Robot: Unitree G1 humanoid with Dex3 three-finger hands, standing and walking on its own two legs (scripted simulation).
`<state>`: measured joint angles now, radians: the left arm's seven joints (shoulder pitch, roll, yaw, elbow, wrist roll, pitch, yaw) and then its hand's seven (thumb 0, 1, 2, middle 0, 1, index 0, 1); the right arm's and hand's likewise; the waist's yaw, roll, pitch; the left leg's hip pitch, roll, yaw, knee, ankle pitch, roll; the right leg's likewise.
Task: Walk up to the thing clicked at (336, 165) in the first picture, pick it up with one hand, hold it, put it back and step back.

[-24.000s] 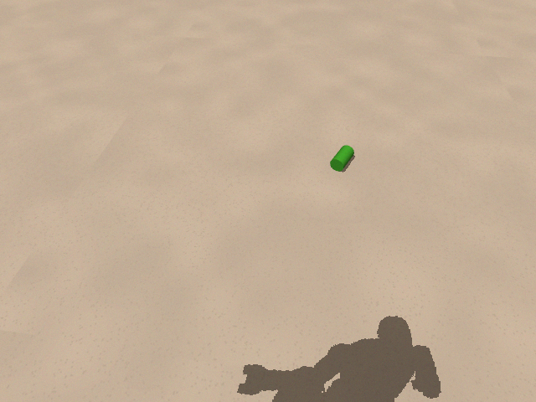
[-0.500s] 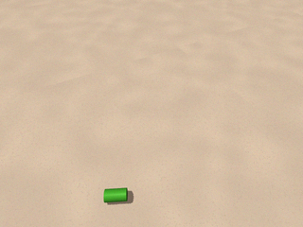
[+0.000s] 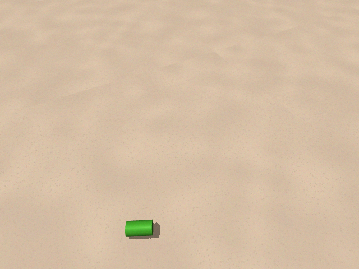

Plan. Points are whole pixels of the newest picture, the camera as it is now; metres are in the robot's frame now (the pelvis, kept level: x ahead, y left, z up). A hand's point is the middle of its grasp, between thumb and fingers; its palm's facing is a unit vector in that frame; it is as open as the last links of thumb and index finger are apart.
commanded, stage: stand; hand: left
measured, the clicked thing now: (139, 228) +0.42 +0.24 -0.74
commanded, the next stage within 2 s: none
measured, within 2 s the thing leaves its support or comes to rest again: neither
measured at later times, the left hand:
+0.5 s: hand out of the picture +0.07 +0.26 -0.16, palm faces -0.04 -0.94 -0.34, open 7.3 cm
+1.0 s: hand out of the picture +0.07 +0.26 -0.16, palm faces -0.03 -0.94 -0.34, open 7.3 cm
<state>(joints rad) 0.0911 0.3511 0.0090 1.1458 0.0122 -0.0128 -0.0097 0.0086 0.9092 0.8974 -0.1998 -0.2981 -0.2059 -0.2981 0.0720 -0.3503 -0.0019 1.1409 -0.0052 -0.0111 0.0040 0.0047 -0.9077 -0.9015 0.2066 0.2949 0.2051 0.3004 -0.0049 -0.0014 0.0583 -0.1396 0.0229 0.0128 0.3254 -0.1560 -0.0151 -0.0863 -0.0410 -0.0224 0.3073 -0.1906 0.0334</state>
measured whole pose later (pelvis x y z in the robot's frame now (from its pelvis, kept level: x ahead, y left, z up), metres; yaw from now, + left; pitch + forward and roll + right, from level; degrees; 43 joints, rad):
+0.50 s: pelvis +0.00 +0.00 +0.00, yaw +0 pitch -2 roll +0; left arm 0.11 0.36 0.00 1.14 0.01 -0.01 -0.01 0.01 0.91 0.90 -0.20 -0.30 -0.21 -0.30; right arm 0.09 -0.35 0.00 1.14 -0.01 -0.01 0.01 0.00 -0.91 -0.90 0.21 0.29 0.21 0.30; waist -0.01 -0.01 0.06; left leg -0.14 0.02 0.01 0.32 -0.15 -0.01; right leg -0.09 -0.05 -0.02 0.30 -0.19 0.04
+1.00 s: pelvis +0.00 +0.00 +0.00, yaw +0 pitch -2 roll +0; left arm 0.12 0.36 0.00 1.13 0.02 -0.01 -0.01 0.01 0.91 0.90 -0.20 -0.30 -0.21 -0.30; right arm 0.09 -0.35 0.00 1.14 -0.01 -0.01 0.01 0.00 -0.91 -0.90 0.21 0.29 0.21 0.30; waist 0.00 0.00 0.05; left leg -0.14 0.01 0.01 0.32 -0.15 -0.01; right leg -0.09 -0.05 -0.03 0.31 -0.19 0.04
